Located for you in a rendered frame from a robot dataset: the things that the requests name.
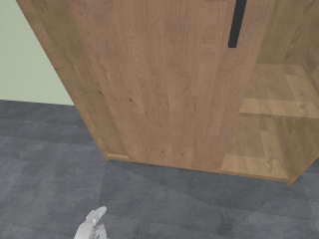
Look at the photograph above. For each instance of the handle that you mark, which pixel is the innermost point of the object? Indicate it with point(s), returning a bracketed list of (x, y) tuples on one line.
[(236, 23)]

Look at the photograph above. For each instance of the wardrobe door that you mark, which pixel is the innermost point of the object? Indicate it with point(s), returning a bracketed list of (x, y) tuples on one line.
[(61, 26), (173, 86)]

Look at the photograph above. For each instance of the robot left hand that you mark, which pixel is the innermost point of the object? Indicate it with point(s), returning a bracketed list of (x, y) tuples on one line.
[(87, 231)]

